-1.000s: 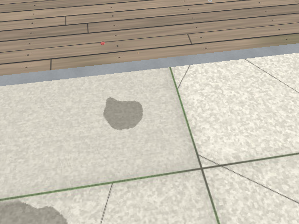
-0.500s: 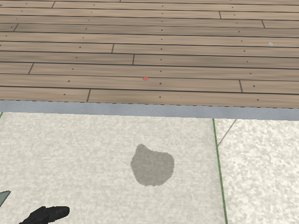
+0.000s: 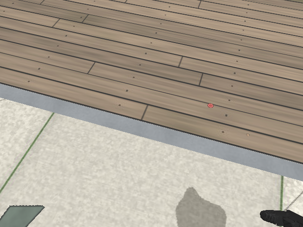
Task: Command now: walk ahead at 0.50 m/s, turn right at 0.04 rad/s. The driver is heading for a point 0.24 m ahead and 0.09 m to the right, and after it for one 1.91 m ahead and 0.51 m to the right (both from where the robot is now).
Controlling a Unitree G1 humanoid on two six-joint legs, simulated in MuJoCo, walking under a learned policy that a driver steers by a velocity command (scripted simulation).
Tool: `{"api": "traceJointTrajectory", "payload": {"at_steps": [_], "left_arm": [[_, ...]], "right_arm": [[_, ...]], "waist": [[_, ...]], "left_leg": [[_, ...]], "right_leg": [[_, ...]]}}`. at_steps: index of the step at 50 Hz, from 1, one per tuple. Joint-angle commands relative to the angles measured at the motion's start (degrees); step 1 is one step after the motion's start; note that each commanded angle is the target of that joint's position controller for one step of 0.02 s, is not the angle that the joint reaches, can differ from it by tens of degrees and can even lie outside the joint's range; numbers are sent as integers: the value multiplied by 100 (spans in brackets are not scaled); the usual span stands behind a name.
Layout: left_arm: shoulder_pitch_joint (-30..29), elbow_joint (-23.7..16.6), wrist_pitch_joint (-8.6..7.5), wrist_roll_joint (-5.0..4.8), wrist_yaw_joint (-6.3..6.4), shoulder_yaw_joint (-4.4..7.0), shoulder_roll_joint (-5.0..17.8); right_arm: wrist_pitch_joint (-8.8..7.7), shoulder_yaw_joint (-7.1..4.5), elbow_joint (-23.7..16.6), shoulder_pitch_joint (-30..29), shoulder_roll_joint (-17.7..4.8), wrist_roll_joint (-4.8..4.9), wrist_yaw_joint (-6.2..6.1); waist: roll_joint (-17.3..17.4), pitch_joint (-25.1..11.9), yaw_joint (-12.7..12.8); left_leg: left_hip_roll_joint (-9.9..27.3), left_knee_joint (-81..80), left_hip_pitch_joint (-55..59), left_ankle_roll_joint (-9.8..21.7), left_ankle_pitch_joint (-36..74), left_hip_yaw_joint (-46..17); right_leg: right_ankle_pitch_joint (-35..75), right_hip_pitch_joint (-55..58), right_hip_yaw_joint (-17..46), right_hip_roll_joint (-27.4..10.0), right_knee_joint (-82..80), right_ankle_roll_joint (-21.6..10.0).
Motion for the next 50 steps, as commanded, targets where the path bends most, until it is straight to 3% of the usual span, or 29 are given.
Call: {"api": "traceJointTrajectory", "payload": {"at_steps": [1,2,3,6,9,12,15,18,20,21,22,23,24,25,26,27,29,31,35,39,41,42,43,44,45,46,47,48,50], "left_arm": [[-523,-657,-226,-101,-2,119,754],[-607,-643,-173,0,24,143,710],[-416,-569,-79,21,33,160,643],[-126,-467,156,31,98,138,327],[-514,-669,206,108,79,111,213],[-1088,-921,200,125,-53,72,124],[-1350,-1172,235,129,-175,132,255],[-1317,-1356,267,150,-274,225,410],[-578,-1219,230,161,-249,380,650],[-179,-1238,227,184,-119,555,1225],[-210,-1373,257,241,-23,595,1683],[-188,-1503,255,259,-58,497,1344],[-599,-1624,249,208,-74,450,1113],[-897,-1647,279,91,-44,398,893],[-1104,-1688,334,41,-2,342,741],[-1247,-1732,382,78,36,335,739],[-1307,-1805,437,185,93,378,824],[-1210,-1817,457,175,166,427,928],[-1265,-1898,546,141,250,459,966],[-1234,-1912,618,176,219,392,831],[-1294,-1907,664,138,221,330,738],[-1112,-1851,668,128,227,291,626],[-905,-1845,648,193,223,209,358],[-1049,-2048,576,136,213,260,465],[-1199,-1986,519,213,228,369,843],[-1160,-1870,525,154,219,452,985],[-983,-1696,578,150,240,445,842],[-911,-1643,626,176,257,412,698],[-897,-1585,661,146,243,291,330]], "right_arm": [[-45,-307,88,1405,-879,-8,-53],[-71,-251,78,1054,-689,-47,-28],[-116,-223,82,849,-572,-100,-15],[-257,-267,253,638,-613,-139,-43],[-208,-306,367,512,-737,-143,-189],[-98,-338,474,617,-873,-105,-310],[41,-389,591,711,-997,-20,-360],[189,-444,609,597,-1088,103,-416],[266,-428,592,575,-1001,143,-462],[236,-381,533,832,-906,-9,-447],[197,-215,370,1217,-421,-299,-364],[159,-222,418,1142,-670,-135,-266],[182,-275,341,735,-863,57,-240],[230,-284,338,533,-842,30,-285],[299,-306,358,410,-856,-45,-353],[360,-324,327,425,-860,-66,-383],[398,-293,353,547,-684,-65,-397],[391,-259,381,539,-588,-58,-420],[384,-254,348,354,-585,-30,-394],[299,-272,345,428,-622,-5,-297],[239,-270,406,676,-542,-22,-224],[221,-294,409,746,-628,-85,-204],[218,-350,330,797,-999,-228,-216],[239,-403,387,642,-1271,-351,-219],[197,-347,216,395,-1017,-360,-236],[180,-341,183,270,-966,-264,-265],[176,-325,172,154,-917,-162,-286],[168,-282,190,106,-790,-67,-293],[207,-196,264,169,-569,-53,-289]], "waist": [[467,-933,-818],[430,-558,-621],[517,-466,-399],[457,-369,-117],[481,-263,-129],[451,-300,-383],[437,-341,-476],[502,-356,-385],[236,-713,-38],[-642,-1119,60],[-1765,-1592,-358],[-1158,-2531,-68],[-685,-1983,-70],[-250,-1451,-182],[-105,-1109,-271],[-258,-946,-419],[-557,-914,-500],[-607,-1031,-447],[-766,-1019,-331],[-949,-984,-242],[-930,-927,-417],[-760,-859,-427],[187,-832,-287],[1623,-434,-111],[1342,-394,-303],[1006,-359,-277],[750,-362,-197],[740,-336,-201],[753,-375,-202]], "left_leg": [[1844,-1643,3328,1136,17,-2564],[1646,-1795,2645,1038,928,-2018],[1518,-1915,2180,960,1760,-1552],[1451,-2078,1558,945,3489,-623],[1298,-2129,1478,812,3655,92],[1265,-2062,1697,717,3465,448],[1490,-1748,2208,677,3307,460],[1639,-1039,2463,527,3468,434],[1223,361,2261,184,3660,695],[709,1815,1334,-268,2160,844],[-332,3807,-643,-717,-2962,549],[-333,4465,-897,-659,-3049,-748],[-118,4483,-1198,-579,-2593,-827],[71,4116,-1309,-567,-2158,-782],[201,3694,-1182,-590,-1873,-771],[205,3322,-819,-604,-1659,-740],[38,2693,-434,-673,-1445,-611],[-36,2156,-280,-758,-1305,-639],[-105,1408,20,-792,-931,-727],[-53,681,398,-662,-949,-604],[-77,-373,1030,-475,-391,-407],[140,-875,1431,-318,-75,-542],[1202,-1392,1790,49,179,-1616],[2006,-1752,1261,913,692,-2802],[2162,-1848,973,1241,672,-2988],[1929,-1739,1058,1128,752,-2629],[1634,-1606,1191,910,841,-2210],[1517,-1492,1357,815,1104,-2001],[1204,-1360,1477,733,1658,-1474]], "right_leg": [[491,-3214,414,-361,1693,-152],[776,-2947,394,-469,1393,-81],[935,-2502,466,-544,1252,-19],[1229,-2032,473,-370,889,185],[2164,-2057,341,-325,-121,254],[2987,-1840,93,-242,-1161,191],[2766,-1901,10,-198,-1625,68],[1998,-1792,-179,-52,-1903,-171],[2619,-676,-396,360,-2721,-474],[5297,527,737,-323,-2869,-869],[7632,2028,2825,-1718,-2599,-2060],[6304,2215,3449,-1912,-2999,-2452],[5285,1761,2932,-1657,-3176,-2195],[4364,1194,2505,-1360,-3307,-1834],[3724,596,2278,-1167,-3460,-1612],[3340,47,2111,-956,-3596,-1500],[3278,-317,1946,-716,-3685,-1421],[3171,-313,1958,-666,-3652,-1411],[1861,-507,2248,-541,-3709,-1255],[1664,-403,2485,-599,-3518,-1159],[1706,-554,2431,-462,-3268,-974],[1459,-781,2267,-256,-3051,-741],[588,-1272,1697,263,-2095,-369],[-302,-1799,775,925,-1422,-103],[-493,-1694,979,694,-332,103],[-295,-1789,993,740,285,180],[-101,-1816,990,712,572,289],[110,-1907,1034,659,713,380],[274,-1645,810,565,298,510]]}}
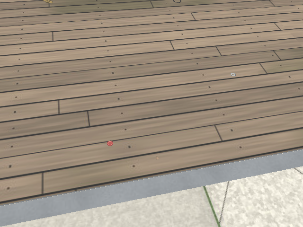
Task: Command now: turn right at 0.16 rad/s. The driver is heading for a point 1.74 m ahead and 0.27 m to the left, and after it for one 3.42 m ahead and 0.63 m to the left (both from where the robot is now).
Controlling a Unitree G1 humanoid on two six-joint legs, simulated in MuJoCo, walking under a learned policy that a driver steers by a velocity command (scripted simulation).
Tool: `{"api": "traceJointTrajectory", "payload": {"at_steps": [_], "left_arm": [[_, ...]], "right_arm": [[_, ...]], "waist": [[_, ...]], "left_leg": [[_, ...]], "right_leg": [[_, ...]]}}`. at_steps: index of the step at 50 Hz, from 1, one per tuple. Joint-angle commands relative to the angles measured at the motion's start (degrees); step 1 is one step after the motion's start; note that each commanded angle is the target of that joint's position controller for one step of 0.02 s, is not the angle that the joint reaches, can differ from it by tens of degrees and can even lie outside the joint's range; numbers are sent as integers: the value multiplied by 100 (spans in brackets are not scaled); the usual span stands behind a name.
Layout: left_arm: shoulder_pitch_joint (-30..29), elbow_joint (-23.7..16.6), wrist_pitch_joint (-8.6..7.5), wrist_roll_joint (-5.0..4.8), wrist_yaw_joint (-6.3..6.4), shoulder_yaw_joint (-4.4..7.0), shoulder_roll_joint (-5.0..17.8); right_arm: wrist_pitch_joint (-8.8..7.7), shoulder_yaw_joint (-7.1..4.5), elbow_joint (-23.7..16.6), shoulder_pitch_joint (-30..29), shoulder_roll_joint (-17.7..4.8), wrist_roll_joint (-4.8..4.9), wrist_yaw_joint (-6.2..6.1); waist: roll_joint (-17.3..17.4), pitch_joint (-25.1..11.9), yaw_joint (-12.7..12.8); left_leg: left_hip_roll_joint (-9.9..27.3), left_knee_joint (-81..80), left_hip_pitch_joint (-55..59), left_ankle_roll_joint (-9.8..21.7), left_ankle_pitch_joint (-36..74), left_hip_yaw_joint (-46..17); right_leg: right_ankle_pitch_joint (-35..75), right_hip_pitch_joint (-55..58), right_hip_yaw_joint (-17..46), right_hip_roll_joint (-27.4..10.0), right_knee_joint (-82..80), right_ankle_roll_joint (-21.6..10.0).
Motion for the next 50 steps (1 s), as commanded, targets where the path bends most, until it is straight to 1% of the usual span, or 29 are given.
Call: {"api": "traceJointTrajectory", "payload": {"at_steps": [1,3,5,6,7,8,9,10,11,12,14,18,30,31,32,33,35,36,37,38,40,41,42,43,44,45,46,48,50], "left_arm": [[144,-248,-23,-20,5,33,110],[-176,-320,-52,-36,-25,-59,-60],[-90,-241,-57,-98,-36,-17,78],[72,-135,-63,-89,-41,-11,94],[102,-89,-66,-40,-37,-3,198],[151,-129,-63,22,1,26,444],[151,-75,-48,48,29,113,815],[155,-7,-56,63,-26,74,499],[107,-11,-79,91,-68,6,256],[69,28,-107,117,-72,-21,196],[47,69,-179,95,-70,-39,201],[134,179,-245,77,-39,-83,152],[338,653,-319,52,-7,-136,43],[459,754,-306,44,2,-134,32],[537,812,-279,8,17,-91,143],[599,832,-262,-24,28,-44,291],[877,880,-323,-77,26,4,492],[910,930,-382,-115,23,39,602],[813,933,-435,-137,25,38,591],[612,898,-468,-147,17,16,523],[38,766,-459,-188,-18,-38,364],[-112,689,-487,-138,-24,-109,95],[-193,471,-562,-137,-7,-173,-208],[-259,375,-661,-255,24,-83,123],[-92,467,-735,-319,-13,-44,257],[73,613,-781,-288,-64,-54,201],[44,657,-815,-223,-86,-36,188],[-150,660,-818,-126,-160,-1,160],[-323,632,-780,-102,-224,-34,-13]], "right_arm": [[-54,-109,-429,-578,-629,53,-21],[12,-139,-349,-340,-725,45,-24],[64,-161,-284,-182,-860,89,-19],[70,-142,-253,-182,-835,142,-11],[31,-125,-192,-16,-794,166,-2],[-53,-83,-179,74,-723,98,29],[-163,-75,-201,261,-694,-3,100],[-205,-43,-147,33,-624,-30,115],[-193,-47,-149,-259,-677,-23,116],[-158,-36,-143,-381,-594,-8,97],[-61,-36,-108,-353,-570,8,52],[-13,-44,55,-276,-539,23,-5],[19,-80,687,-121,-549,65,-100],[30,-72,785,-18,-504,69,-107],[39,-88,846,9,-526,108,-118],[26,-98,845,-25,-534,142,-127],[-117,-77,721,-242,-416,197,-101],[-221,-65,673,-290,-354,234,-60],[-317,-80,674,-246,-389,270,-11],[-399,-86,726,-108,-390,303,44],[-504,-125,1148,783,-376,292,123],[-515,-199,1386,1353,-588,210,134],[-534,-356,1503,1953,-1259,196,156],[-580,-301,1428,1892,-1250,81,216],[-611,-189,1291,1427,-904,80,196],[-615,-134,1189,1196,-722,116,183],[-602,-115,1142,1071,-723,143,185],[-539,-9,1193,1218,-461,116,175],[-479,18,1274,1484,-468,103,126]], "waist": [[1096,-340,268],[1334,-457,24],[1378,-499,12],[1309,-447,120],[1191,-424,95],[822,-572,43],[2,-676,-228],[-249,-741,-37],[-116,-539,79],[-88,-416,81],[-171,-139,52],[-88,11,36],[189,35,57],[143,-82,64],[50,12,108],[-141,217,161],[-712,601,308],[-937,776,308],[-966,883,235],[-943,890,101],[-624,632,-399],[30,395,-557],[1682,168,-610],[1798,340,-573],[1166,647,-305],[916,648,-195],[755,620,-149],[801,479,-181],[820,389,-228]], "left_leg": [[1015,-762,565,978,2221,-894],[962,-617,761,998,2478,-813],[1018,-468,889,1033,2537,-945],[969,-407,805,940,2483,-927],[928,-422,634,754,2306,-960],[845,-355,301,470,1891,-882],[441,-284,47,214,1330,-455],[206,-235,347,-30,725,-118],[153,-135,378,-139,543,-48],[154,-100,393,-143,561,-22],[152,-83,370,-119,629,-35],[150,-92,436,-128,558,-43],[159,-168,498,-213,624,-45],[68,-132,519,-202,119,64],[-103,67,325,-158,-688,245],[-223,309,-24,-103,-1407,376],[-288,1098,-773,-15,-1536,535],[-166,1486,-893,81,-1262,418],[0,1571,-951,218,-1212,253],[72,1298,-800,355,-1286,223],[-70,-30,880,480,-530,338],[315,-423,1622,505,-497,-391],[1504,-1518,2274,1108,-1657,-2653],[2209,-2054,2185,1652,-1970,-4159],[2161,-1950,2069,1592,-1904,-3731],[1871,-1933,2063,1380,-1716,-3055],[1695,-1981,2098,1186,-1275,-2559],[1340,-2051,2074,945,-35,-1687],[1181,-2046,2120,960,1057,-1144]], "right_leg": [[83,125,-243,-383,-325,225],[-1,622,-558,-515,-1377,253],[489,1047,-717,-479,-2415,203],[1248,1420,-779,-459,-3292,108],[1849,1821,-610,-542,-3697,-21],[2696,2367,-220,-909,-3544,-184],[3379,2531,-35,-1158,-2941,-446],[2602,2109,-113,-1051,-2907,-593],[2143,1846,-87,-993,-3026,-585],[1915,1654,-92,-967,-3093,-525],[1792,1390,-106,-924,-3142,-458],[1520,1192,-111,-882,-3173,-417],[1527,1280,-233,-751,-3162,-413],[952,1336,-271,-701,-3226,-441],[-54,1292,-224,-673,-3308,-550],[-1117,1165,29,-800,-3497,-722],[-2413,1160,1161,-1542,-4215,-1206],[-2521,1066,1778,-1946,-4473,-1467],[-2311,988,2007,-2129,-4548,-1590],[-1944,983,1870,-2111,-4477,-1550],[-1038,336,920,-1517,-3888,-1131],[-268,-66,215,-1035,-2740,-826],[-46,-1001,-793,-268,-812,-380],[-742,-1709,-378,-284,317,-405],[-331,-2042,-139,-654,888,-538],[240,-2085,-220,-853,961,-647],[707,-2131,-331,-1007,793,-699],[1329,-1841,-518,-1159,357,-645],[1657,-1771,-761,-1105,-65,-492]]}}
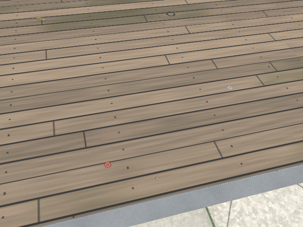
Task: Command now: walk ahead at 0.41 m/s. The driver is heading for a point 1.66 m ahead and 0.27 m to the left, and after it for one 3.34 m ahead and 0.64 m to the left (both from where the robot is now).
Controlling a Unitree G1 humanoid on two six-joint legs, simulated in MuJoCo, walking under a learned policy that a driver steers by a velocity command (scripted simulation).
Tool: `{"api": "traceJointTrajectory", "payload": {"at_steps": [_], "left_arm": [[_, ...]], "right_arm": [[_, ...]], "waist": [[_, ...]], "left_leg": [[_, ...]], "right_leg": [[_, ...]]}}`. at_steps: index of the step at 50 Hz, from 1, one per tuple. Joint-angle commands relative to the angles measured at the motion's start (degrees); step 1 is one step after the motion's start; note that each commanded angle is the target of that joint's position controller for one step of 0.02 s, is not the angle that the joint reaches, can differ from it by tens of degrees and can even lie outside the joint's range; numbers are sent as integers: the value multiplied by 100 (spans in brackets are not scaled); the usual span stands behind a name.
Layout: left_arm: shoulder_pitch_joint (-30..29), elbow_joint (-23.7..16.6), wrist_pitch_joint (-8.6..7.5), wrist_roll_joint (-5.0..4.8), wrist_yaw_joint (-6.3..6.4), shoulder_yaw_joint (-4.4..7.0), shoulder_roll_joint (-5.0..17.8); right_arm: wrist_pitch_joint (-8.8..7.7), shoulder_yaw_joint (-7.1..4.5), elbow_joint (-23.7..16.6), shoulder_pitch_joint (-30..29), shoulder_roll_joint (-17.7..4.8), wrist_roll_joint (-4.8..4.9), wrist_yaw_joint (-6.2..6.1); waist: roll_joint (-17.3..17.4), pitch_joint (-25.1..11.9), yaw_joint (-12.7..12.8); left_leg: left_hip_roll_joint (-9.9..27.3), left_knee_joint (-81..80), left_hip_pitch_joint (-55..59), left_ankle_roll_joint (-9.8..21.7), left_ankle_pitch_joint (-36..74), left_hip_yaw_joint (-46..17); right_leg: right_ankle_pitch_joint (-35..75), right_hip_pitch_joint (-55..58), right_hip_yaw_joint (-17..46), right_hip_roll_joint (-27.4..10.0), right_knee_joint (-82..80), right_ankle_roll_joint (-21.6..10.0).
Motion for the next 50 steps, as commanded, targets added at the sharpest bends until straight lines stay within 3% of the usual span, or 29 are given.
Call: {"api": "traceJointTrajectory", "payload": {"at_steps": [1,4,6,8,10,12,13,14,15,16,17,18,20,22,25,27,29,30,31,32,35,42,50], "left_arm": [[-797,-515,-82,48,-86,12,113],[-1430,-716,-91,47,-133,-95,-73],[-1658,-787,-95,40,-183,-116,-50],[-1678,-815,-83,13,-221,-92,82],[-1313,-707,-86,61,-220,-3,363],[-126,-272,-105,150,-170,153,692],[544,-111,-99,257,-113,204,1013],[669,-41,-23,315,-116,162,1189],[712,-26,39,207,-166,78,774],[38,-108,63,94,-170,24,626],[-498,-163,70,89,-152,-57,379],[-808,-171,53,140,-150,-131,214],[-1051,-52,44,289,-155,-128,220],[-1068,47,33,363,-122,-125,268],[-1019,148,115,259,-25,-87,456],[-1051,224,195,169,15,-123,393],[-771,404,237,185,21,-203,198],[-491,418,281,164,52,-146,294],[-525,470,305,205,100,-148,340],[-468,499,316,207,127,-147,311],[-220,699,335,228,153,-161,236],[-270,949,327,144,123,-171,225],[-230,1190,438,119,177,-164,272]], "right_arm": [[22,-72,-161,290,-708,-16,-80],[111,-71,-199,194,-895,-56,-179],[157,-80,-115,379,-981,-35,-212],[185,-87,-64,361,-988,15,-220],[202,-116,-98,114,-1030,27,-232],[246,-128,-183,-118,-1027,27,-229],[240,-76,-285,41,-886,-84,-218],[234,144,-110,1202,-109,-134,-155],[214,38,95,1313,-500,35,-119],[237,-59,-112,623,-795,158,-125],[286,-70,-246,111,-763,140,-191],[367,-107,-286,-101,-739,70,-265],[516,-105,-303,3,-540,-6,-338],[576,-68,-317,0,-378,-31,-396],[667,-79,-352,-226,-487,-56,-384],[710,-101,-321,-288,-511,-142,-340],[709,-98,-466,-498,-647,-217,-347],[686,-202,-447,-734,-1101,-131,-369],[619,-184,-429,-883,-927,-100,-361],[548,-129,-390,-957,-714,-126,-354],[390,-97,-318,-1046,-551,-84,-316],[376,-104,-111,-815,-622,-26,-300],[454,-79,41,-806,-538,-25,-286]], "waist": [[682,498,-96],[655,684,-157],[766,664,-199],[873,605,-81],[927,325,253],[753,-385,869],[166,-1094,991],[-1323,-2166,446],[-921,-2564,625],[-618,-1494,534],[-199,-872,409],[-56,-525,276],[-375,-329,14],[-499,-382,-59],[-444,-582,-11],[-369,-342,-95],[-79,182,-14],[631,466,352],[810,560,314],[888,499,376],[733,258,428],[236,-157,290],[161,-83,311]], "left_leg": [[1294,-1070,817,750,1508,-1207],[1066,-1060,139,642,2489,-617],[1046,-926,-169,616,2972,-428],[1167,-711,-72,558,3309,-422],[1261,-212,247,391,4034,-454],[943,1162,227,119,4586,-302],[617,2518,-723,-99,2988,-189],[-227,4726,-2188,-433,-1982,-179],[-250,5515,-2279,-473,-2456,-974],[38,5666,-2675,-483,-2150,-736],[280,5393,-2698,-508,-1720,-539],[449,5023,-2453,-550,-1397,-529],[570,4114,-1592,-570,-1077,-465],[509,3160,-1170,-586,-1173,-334],[467,2075,-601,-504,-131,-232],[354,1501,-78,-369,483,-92],[674,683,-242,-138,288,-466],[675,492,-1131,15,-790,-535],[590,227,-1687,10,-1349,-540],[595,79,-1843,-72,-1346,-551],[548,161,-1575,-207,-463,-502],[456,584,-876,-138,1255,-332],[390,573,-777,-141,1680,-245]], "right_leg": [[626,-1575,-26,-241,-666,151],[1268,-843,-282,-10,-1959,288],[1648,-181,-421,188,-2396,306],[1838,153,-263,222,-2651,175],[1737,605,-131,310,-2842,-42],[2294,2044,-211,430,-3229,-307],[4278,3577,601,-442,-2852,-593],[5673,5238,2481,-2104,-2739,-1763],[4395,4787,3152,-2080,-3322,-1948],[3336,3794,2453,-1799,-3665,-1672],[2636,2945,1945,-1477,-3937,-1382],[2364,2157,1561,-1276,-4159,-1225],[1951,1117,1037,-916,-4433,-1044],[2020,813,776,-809,-4456,-1101],[309,701,853,-819,-4603,-1043],[-1300,203,812,-634,-4701,-717],[-2083,15,713,-334,-4534,-203],[-1661,450,323,31,-4340,-15],[-1160,1034,194,124,-4021,76],[-758,1365,155,135,-3836,63],[-42,1648,82,128,-3606,-28],[1302,1902,62,88,-3371,-36],[1718,2110,79,60,-3285,-8]]}}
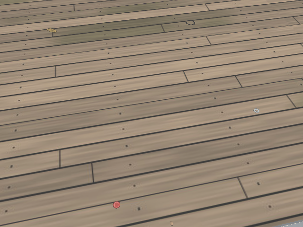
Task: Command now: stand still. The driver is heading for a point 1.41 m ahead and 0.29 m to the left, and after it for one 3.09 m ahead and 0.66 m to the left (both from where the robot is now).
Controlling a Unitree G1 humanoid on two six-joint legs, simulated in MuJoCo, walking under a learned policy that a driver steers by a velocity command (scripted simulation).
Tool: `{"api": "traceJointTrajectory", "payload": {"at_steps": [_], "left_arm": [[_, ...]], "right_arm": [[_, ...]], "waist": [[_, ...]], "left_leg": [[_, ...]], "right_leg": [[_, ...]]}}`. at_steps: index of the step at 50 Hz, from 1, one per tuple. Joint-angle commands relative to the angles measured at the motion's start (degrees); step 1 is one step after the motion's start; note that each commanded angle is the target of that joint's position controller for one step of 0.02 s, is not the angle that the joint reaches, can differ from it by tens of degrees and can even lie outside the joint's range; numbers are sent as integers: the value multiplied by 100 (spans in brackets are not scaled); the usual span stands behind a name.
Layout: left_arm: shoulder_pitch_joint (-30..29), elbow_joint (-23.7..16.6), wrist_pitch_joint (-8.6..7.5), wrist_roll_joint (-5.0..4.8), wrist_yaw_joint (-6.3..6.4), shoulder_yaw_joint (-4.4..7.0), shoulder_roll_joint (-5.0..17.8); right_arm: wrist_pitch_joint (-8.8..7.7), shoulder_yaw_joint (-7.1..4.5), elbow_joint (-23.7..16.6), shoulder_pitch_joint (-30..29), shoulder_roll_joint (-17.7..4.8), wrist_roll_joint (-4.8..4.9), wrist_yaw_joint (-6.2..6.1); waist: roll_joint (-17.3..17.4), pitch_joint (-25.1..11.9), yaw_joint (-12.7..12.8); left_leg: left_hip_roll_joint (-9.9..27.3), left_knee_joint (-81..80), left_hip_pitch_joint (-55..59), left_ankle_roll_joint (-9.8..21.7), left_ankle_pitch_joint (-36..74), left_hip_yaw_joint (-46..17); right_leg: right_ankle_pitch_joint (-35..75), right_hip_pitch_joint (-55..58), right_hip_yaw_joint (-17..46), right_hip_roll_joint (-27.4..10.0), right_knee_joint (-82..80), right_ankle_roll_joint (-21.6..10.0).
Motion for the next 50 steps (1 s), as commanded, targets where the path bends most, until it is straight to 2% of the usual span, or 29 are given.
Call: {"api": "traceJointTrajectory", "payload": {"at_steps": [1,10,11,12,14,16,19,20,21,23,24,25,26,27,29,30,31,33,36,38,39,40,41,44,46,47,48,49,50], "left_arm": [[97,-92,-4,-7,35,90,551],[20,66,39,-4,64,108,541],[127,144,45,-4,63,98,478],[162,183,56,-38,63,118,495],[113,143,24,-76,64,157,561],[-18,28,-146,-105,31,143,480],[-310,-173,-456,-138,-112,93,189],[-317,-213,-525,-147,-162,79,157],[-167,-185,-579,-157,-204,90,193],[823,188,-612,-184,-229,172,313],[1662,440,-620,-161,-208,309,698],[2468,619,-625,-162,-238,525,1475],[2334,537,-676,-43,-271,357,1049],[1965,413,-721,-18,-272,244,692],[1574,233,-724,-28,-311,143,514],[1480,190,-688,-18,-300,71,357],[1546,183,-634,1,-278,39,297],[1634,152,-570,28,-182,22,409],[1571,66,-561,57,-65,68,746],[1796,115,-614,28,-62,135,900],[1829,140,-624,-34,-64,143,838],[1877,212,-633,-82,-33,129,679],[1907,210,-619,-89,-19,154,689],[1941,181,-490,-56,-10,268,860],[2018,142,-389,-43,-45,360,1013],[2360,186,-336,-49,-115,292,697],[2152,146,-316,-45,-163,253,687],[1673,41,-402,-64,-193,223,701],[1825,-131,-537,-129,-194,58,300]], "right_arm": [[-11,-113,-87,294,-624,-1,-16],[34,-101,54,298,-555,-10,-42],[43,-96,135,424,-508,-5,-47],[60,-121,172,466,-554,32,-58],[46,-167,93,407,-680,80,-87],[-93,-183,55,593,-729,137,-84],[-302,-298,170,1090,-1057,187,-7],[-346,-304,137,1017,-1074,175,18],[-376,-288,66,842,-1013,175,42],[-363,-265,-167,259,-947,191,95],[-399,-222,-430,-270,-848,197,104],[-515,-152,-683,-337,-525,162,95],[-598,-176,-716,-367,-633,187,96],[-638,-191,-668,-222,-657,281,150],[-648,-215,-616,-191,-636,267,199],[-624,-283,-636,-282,-746,205,207],[-582,-288,-662,-319,-671,191,231],[-495,-243,-799,-633,-479,167,258],[-481,-117,-1212,-1627,-254,146,278],[-474,-137,-1249,-1718,-404,168,333],[-471,-142,-1302,-1790,-485,188,354],[-512,-155,-1375,-1941,-530,247,398],[-555,-149,-1445,-2084,-574,229,444],[-558,-178,-1500,-2124,-681,251,539],[-559,-301,-1408,-1760,-948,216,527],[-604,-395,-1379,-1607,-1027,136,517],[-629,-424,-1206,-891,-875,109,533],[-575,-493,-854,354,-889,57,501],[-591,-416,-539,880,-1067,-66,541]], "waist": [[3,-301,6],[48,-151,16],[59,-279,11],[97,-197,12],[171,334,5],[244,748,-89],[975,798,-215],[1017,844,-149],[923,793,-7],[668,497,509],[-29,359,882],[-1682,-16,1025],[-1304,-78,853],[-725,160,578],[-248,295,313],[-275,294,240],[-424,276,224],[-436,352,226],[-432,580,364],[-587,503,360],[-530,551,325],[-454,695,313],[-362,680,342],[-354,557,287],[-355,139,132],[-122,-222,167],[-282,-598,-282],[15,-1316,-944],[1098,-2138,-843]], "left_leg": [[234,-409,-132,127,1890,-210],[184,-523,-132,101,1575,-147],[122,-552,-70,119,965,-80],[48,-515,-163,205,-6,-39],[167,-587,-632,467,-1984,-306],[490,-761,-754,719,-2606,-824],[1539,-1486,-57,1331,-2646,-2425],[1772,-1509,-119,1448,-2264,-2729],[1746,-1347,-161,1388,-1716,-2573],[1182,-721,-941,949,-724,-1572],[543,549,-1817,555,396,-684],[-286,2738,-3005,81,148,275],[-261,3923,-3763,117,-1245,-329],[43,4526,-4075,275,-1040,-605],[431,4340,-4202,418,-140,-456],[587,3928,-3918,417,206,-346],[615,3616,-3644,358,391,-216],[582,2851,-3377,189,786,-8],[270,1065,-2508,68,1607,297],[184,938,-2021,98,2070,320],[208,767,-2078,180,2103,244],[403,268,-2481,294,2617,-179],[311,-4,-2556,352,2648,-81],[270,-488,-2265,441,2537,-183],[-80,-432,-1555,547,1937,88],[-414,-399,-719,612,1552,428],[-298,-400,897,760,1749,237],[365,-497,2818,1065,1662,-681],[1738,-477,4027,1589,2281,-2512]], "right_leg": [[1700,515,235,-225,-199,-192],[1485,518,240,-227,-280,-162],[881,563,153,-150,-275,-167],[-160,440,29,-18,-162,-210],[-2114,-233,78,21,-66,-344],[-2395,-815,236,-83,114,-438],[-1202,-1627,-165,48,1288,-383],[-1101,-1638,-90,-36,1385,-455],[-1121,-1434,-70,-74,1186,-522],[-772,234,-70,7,201,-611],[-831,1275,930,-458,-457,-846],[-573,2491,3175,-1624,-1290,-1499],[-36,2669,4121,-2181,-1539,-1730],[413,2563,3568,-2154,-1375,-1591],[1222,2296,2332,-1770,-1401,-1259],[1695,2040,1741,-1512,-1469,-1049],[1889,1827,1418,-1337,-1560,-948],[2080,1483,1044,-1177,-1808,-954],[1951,667,569,-895,-2154,-914],[1888,633,525,-1056,-2258,-1006],[1944,802,482,-1133,-2242,-997],[1802,1309,423,-1147,-2029,-859],[1894,1593,426,-1236,-1953,-832],[2677,2225,467,-1402,-1396,-692],[4194,2488,475,-1341,-440,-642],[4721,2121,262,-998,357,-461],[4594,900,139,-809,1546,-259],[3674,-657,48,-306,3401,33],[-1058,-1938,361,100,5298,50]]}}
Velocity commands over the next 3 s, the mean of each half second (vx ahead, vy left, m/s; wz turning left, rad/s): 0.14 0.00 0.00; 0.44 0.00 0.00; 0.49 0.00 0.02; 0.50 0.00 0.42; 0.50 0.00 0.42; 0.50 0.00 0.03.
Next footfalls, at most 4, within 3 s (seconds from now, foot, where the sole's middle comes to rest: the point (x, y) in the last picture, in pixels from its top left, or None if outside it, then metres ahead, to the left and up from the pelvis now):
0.90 left None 0.45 0.12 -0.80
1.44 right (173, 171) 0.80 -0.08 -0.82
1.96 left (115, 140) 0.99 0.23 -0.82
2.48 right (127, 93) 1.36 0.18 -0.82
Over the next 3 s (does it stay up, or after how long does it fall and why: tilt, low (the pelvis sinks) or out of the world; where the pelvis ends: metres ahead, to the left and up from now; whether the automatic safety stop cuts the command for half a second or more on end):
stays up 1.41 0.36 -0.06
